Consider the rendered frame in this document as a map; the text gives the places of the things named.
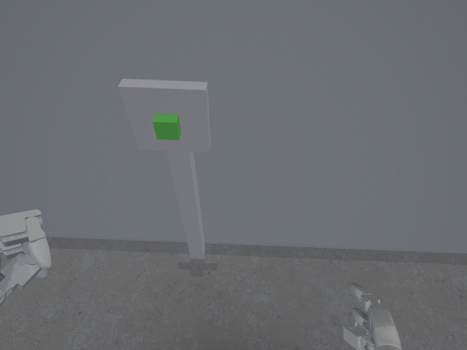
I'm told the robot right hand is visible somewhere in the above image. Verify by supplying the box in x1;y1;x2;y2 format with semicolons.
343;282;402;350

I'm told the button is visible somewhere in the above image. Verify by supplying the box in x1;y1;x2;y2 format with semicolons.
153;114;181;140

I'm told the robot left hand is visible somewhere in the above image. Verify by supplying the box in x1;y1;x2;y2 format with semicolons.
0;209;52;306

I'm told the panel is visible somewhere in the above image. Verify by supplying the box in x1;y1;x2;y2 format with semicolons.
118;79;211;260

